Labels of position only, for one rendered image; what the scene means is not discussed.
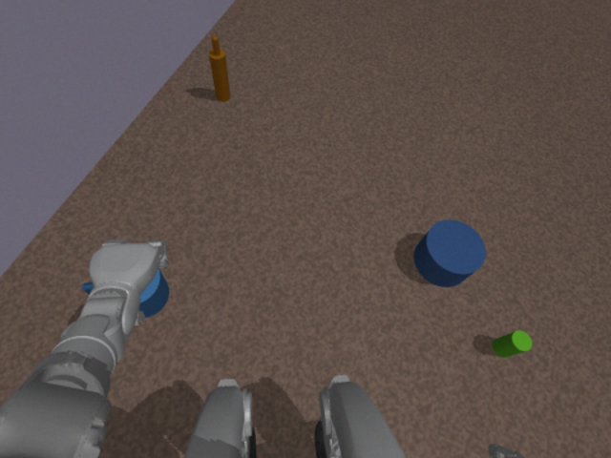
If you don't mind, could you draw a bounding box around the left robot arm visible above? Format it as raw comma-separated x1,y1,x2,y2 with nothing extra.
0,282,140,458

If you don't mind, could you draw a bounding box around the left robot hand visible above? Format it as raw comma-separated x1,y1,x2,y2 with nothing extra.
89,239,168,325

